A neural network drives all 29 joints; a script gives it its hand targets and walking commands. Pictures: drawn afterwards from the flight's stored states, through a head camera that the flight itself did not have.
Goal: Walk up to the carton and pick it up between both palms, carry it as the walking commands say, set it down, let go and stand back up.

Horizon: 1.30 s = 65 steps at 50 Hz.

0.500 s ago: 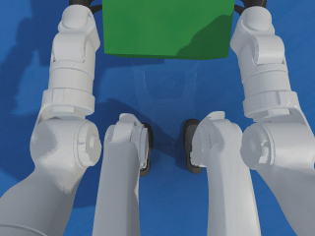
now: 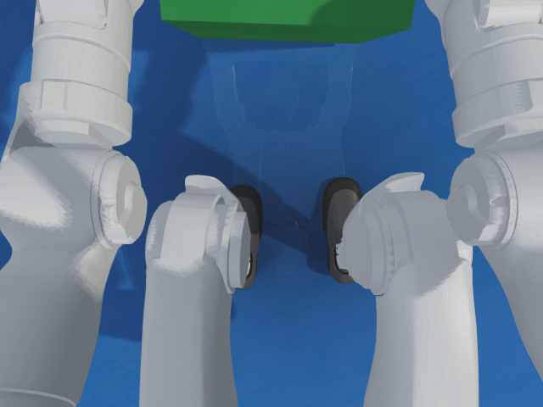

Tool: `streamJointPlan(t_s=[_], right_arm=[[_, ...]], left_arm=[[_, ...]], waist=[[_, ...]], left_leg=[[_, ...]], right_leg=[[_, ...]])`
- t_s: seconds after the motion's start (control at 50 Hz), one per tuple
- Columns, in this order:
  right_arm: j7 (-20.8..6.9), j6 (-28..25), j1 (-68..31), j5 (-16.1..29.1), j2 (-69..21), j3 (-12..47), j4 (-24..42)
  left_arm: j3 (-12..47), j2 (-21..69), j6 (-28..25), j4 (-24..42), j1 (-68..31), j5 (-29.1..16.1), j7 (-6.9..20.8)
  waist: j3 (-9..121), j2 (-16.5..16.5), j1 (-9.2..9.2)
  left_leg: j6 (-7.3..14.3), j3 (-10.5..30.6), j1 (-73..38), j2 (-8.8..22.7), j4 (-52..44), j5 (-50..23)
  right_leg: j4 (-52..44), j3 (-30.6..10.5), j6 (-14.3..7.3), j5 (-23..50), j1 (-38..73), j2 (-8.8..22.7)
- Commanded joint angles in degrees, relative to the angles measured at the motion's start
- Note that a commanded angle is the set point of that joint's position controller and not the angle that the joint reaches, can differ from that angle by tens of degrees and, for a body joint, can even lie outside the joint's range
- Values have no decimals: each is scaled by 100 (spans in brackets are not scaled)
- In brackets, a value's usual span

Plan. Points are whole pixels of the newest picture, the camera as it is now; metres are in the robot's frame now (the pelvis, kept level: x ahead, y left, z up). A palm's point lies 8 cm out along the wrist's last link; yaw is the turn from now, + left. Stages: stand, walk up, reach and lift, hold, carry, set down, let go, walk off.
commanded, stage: set down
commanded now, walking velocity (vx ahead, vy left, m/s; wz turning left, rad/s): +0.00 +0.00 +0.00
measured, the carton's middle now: out of the picture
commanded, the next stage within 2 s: none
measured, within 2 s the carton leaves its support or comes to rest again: rests again in 0.18 s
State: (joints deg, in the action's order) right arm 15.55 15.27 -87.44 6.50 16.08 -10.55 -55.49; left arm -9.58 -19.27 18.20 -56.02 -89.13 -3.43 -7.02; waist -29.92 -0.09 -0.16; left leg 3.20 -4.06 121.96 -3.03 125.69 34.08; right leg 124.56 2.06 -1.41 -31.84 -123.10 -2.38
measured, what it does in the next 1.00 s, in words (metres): stands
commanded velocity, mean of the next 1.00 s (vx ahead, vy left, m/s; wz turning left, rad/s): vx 0.00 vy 0.00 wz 0.00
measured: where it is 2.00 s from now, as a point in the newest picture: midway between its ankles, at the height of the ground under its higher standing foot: (292, 250)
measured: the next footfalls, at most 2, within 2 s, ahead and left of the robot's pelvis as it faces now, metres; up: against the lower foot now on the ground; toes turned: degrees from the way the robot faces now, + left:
none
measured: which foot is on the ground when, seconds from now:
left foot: down 0.00-1.00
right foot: down 0.00-1.00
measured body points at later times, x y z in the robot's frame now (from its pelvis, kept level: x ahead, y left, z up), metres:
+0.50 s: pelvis +0.01 +0.00 -0.02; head +0.39 +0.00 +0.21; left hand +0.58 +0.17 -0.21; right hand +0.58 -0.16 -0.21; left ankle +0.11 +0.09 -0.34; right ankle +0.13 -0.10 -0.34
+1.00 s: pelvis +0.01 +0.00 -0.03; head +0.39 +0.00 +0.21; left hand +0.58 +0.17 -0.21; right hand +0.58 -0.17 -0.21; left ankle +0.11 +0.09 -0.34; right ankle +0.13 -0.10 -0.34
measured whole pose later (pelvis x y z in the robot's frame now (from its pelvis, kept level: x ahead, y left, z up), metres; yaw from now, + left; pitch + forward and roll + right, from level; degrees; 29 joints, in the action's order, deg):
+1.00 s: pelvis +0.01 +0.00 -0.03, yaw +0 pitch +30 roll -1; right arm 4.1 10.0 -87.1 8.1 19.0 -10.7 -63.2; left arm -6.6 -21.3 11.6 -66.2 -89.8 -8.1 -2.9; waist -29.9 -0.5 0.3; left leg 3.8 -4.4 125.6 -3.4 133.3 37.2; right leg 132.0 2.7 -1.4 -35.3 -126.3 -2.1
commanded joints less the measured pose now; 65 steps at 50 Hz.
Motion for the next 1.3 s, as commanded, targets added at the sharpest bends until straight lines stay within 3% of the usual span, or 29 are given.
streamJointPlan(t_s=[0.0,0.06,0.12,0.14,0.2,0.26,0.28,0.34,0.36,0.38,0.42,0.44,0.48,0.5,0.52,0.56,0.62,0.66,0.76,0.8,0.9,0.92,1.0,1.02,1.06,1.12,1.24,1.26,1.28], right_arm=[[-2329,-359,-4191,754,-5051,1820,1657],[-2329,-404,-4280,724,-4838,1729,1630],[-2311,-447,-4142,872,-4790,1808,1514],[-2346,-422,-3876,739,-4781,1611,1194],[-2302,-505,-4266,893,-4723,1835,1604],[-2270,-594,-4294,1031,-4723,1910,1711],[-2241,-591,-4495,1086,-4613,2065,1786],[-2263,-596,-4091,951,-4885,1973,1505],[-2260,-585,-3890,943,-4930,1912,1423],[-2260,-589,-4038,917,-4856,1840,1315],[-2291,-591,-3985,929,-4837,1817,1104],[-2289,-611,-3993,857,-4685,1762,1089],[-2259,-666,-4216,862,-4535,1718,1206],[-2269,-670,-4316,919,-4681,1797,1272],[-2263,-615,-4152,852,-4662,1731,1077],[-2265,-646,-4139,819,-4702,1746,1105],[-2305,-664,-4003,730,-4605,1662,852],[-2343,-640,-3857,711,-4710,1607,840],[-2404,-656,-3795,686,-4642,1623,738],[-2436,-623,-3599,614,-4515,1539,589],[-2545,-591,-3395,557,-4596,1445,386],[-2517,-578,-3196,489,-4561,1366,176],[-2619,-564,-3195,406,-4340,1284,253],[-2646,-542,-3072,372,-4440,1235,96],[-2658,-461,-2771,204,-4326,1164,-125],[-2733,-407,-2742,150,-4441,1032,-98],[-2750,-396,-2557,12,-4308,882,-152],[-2765,-415,-2701,47,-4331,897,-77],[-2785,-355,-2477,29,-4369,853,-241]], left_arm=[[1870,5605,-554,1579,-4031,-1000,1644],[1963,5503,-629,1780,-4198,-1197,1577],[1959,5380,-664,1591,-4056,-1193,1530],[2022,5397,-679,1567,-4116,-1237,1539],[2144,5261,-756,1695,-4395,-1433,1507],[2034,5007,-861,1733,-4322,-1356,1378],[1918,5139,-780,1190,-3753,-1260,1420],[1794,5173,-880,1029,-3614,-1270,1518],[1825,5060,-942,1402,-3935,-1245,1523],[1819,5061,-913,1139,-3887,-1241,1548],[1779,5124,-889,996,-3815,-1119,1582],[1815,5185,-864,931,-3815,-1186,1596],[1863,5057,-912,1092,-3974,-1274,1591],[1859,5124,-927,1189,-3959,-1285,1590],[1832,5016,-939,1201,-4194,-1304,1584],[1684,4848,-940,962,-3894,-1216,1561],[1726,5139,-898,618,-3756,-1156,1642],[1667,4975,-972,900,-3903,-1208,1643],[1468,4911,-940,501,-3582,-1034,1673],[1477,5001,-910,376,-3344,-1021,1720],[1340,4833,-876,254,-3260,-871,1756],[1419,4857,-913,335,-3408,-956,1774],[1351,4993,-834,84,-3111,-871,1814],[1269,4907,-824,-31,-2957,-819,1794],[1276,4753,-804,22,-3114,-828,1836],[1074,4679,-764,-115,-2938,-621,1858],[1049,4599,-754,-214,-2742,-643,1885],[1059,4646,-725,-298,-2668,-570,1917],[990,4660,-740,-149,-2661,-566,1925]], waist=[[10010,-213,8],[9936,-213,321],[9817,-359,181],[9464,-429,392],[9675,-259,334],[9623,-245,63],[9394,-244,-110],[8951,116,-29],[8777,-22,-17],[8769,73,4],[8368,-270,-142],[8321,-191,22],[8332,-249,128],[8363,-297,27],[8295,-138,170],[8143,44,54],[7423,-223,122],[7299,-19,154],[6840,-13,-50],[6560,-30,88],[6061,-129,-9],[5839,-53,145],[5401,-261,235],[5438,-223,114],[4941,-12,331],[4828,-204,113],[4613,-134,228],[4455,-349,140],[4459,-175,232]], left_leg=[[-193,477,-4123,-335,-839,-2462],[-190,594,-4471,-367,-716,-2836],[-209,553,-4505,-359,-574,-3050],[-200,633,-4427,-353,-605,-2892],[-208,640,-4354,-337,-464,-3045],[-161,623,-4506,-373,-394,-3329],[-181,590,-4358,-368,-430,-3215],[-122,558,-3603,-371,-425,-2946],[-135,456,-3461,-351,-338,-3001],[-124,499,-3493,-362,-398,-2712],[-172,451,-3396,-321,-428,-2636],[-174,515,-3465,-337,-417,-2537],[-175,522,-3404,-330,-386,-2502],[-174,547,-3354,-345,-377,-2563],[-196,496,-3370,-339,-351,-2519],[-133,533,-3282,-326,-356,-2490],[-146,489,-2908,-342,-370,-2244],[-122,514,-2812,-329,-360,-2145],[-100,486,-2491,-327,-328,-1995],[-87,558,-2496,-328,-326,-2035],[-59,614,-2437,-290,-327,-1854],[-68,624,-2116,-289,-324,-1656],[-28,694,-2186,-313,-375,-1527],[-33,705,-2276,-313,-348,-1650],[-41,735,-1858,-306,-381,-1424],[-25,630,-1899,-290,-350,-1269],[-11,669,-1838,-292,-324,-1184],[-12,646,-1789,-295,-355,-1171],[8,711,-1666,-285,-369,-1110]], right_leg=[[-513,-66,-43,2194,3706,-437],[-420,29,-11,2297,3435,-405],[-325,-51,-2,2429,3366,-374],[-305,5,-28,2240,3002,-415],[-170,-67,-54,2472,3282,-347],[-101,-111,3,2670,3309,-422],[-184,-131,28,2543,3406,-385],[-86,-190,37,2672,3687,-411],[-187,-288,-3,2764,3617,-434],[-124,-204,41,2500,3718,-442],[-158,-260,0,2363,3371,-455],[-154,-225,-28,2249,3304,-425],[-63,-176,-16,2254,3311,-442],[-66,-238,-28,2318,3382,-407],[-127,-213,-7,2347,3465,-401],[-106,-225,22,2303,3422,-399],[-162,-266,-48,2086,3155,-428],[-136,-259,-26,2018,3099,-392],[-82,-337,-36,1884,3003,-404],[-54,-300,-18,1880,2942,-406],[-82,-358,-69,1648,2551,-350],[-72,-362,-114,1552,2490,-349],[-60,-274,-122,1262,1999,-315],[-19,-306,-112,1314,2017,-310],[-45,-287,-120,1240,1913,-269],[-98,-368,-134,1075,1845,-280],[-88,-352,-132,991,1859,-244],[-136,-392,-154,980,1731,-255],[-65,-400,-153,1010,1830,-231]])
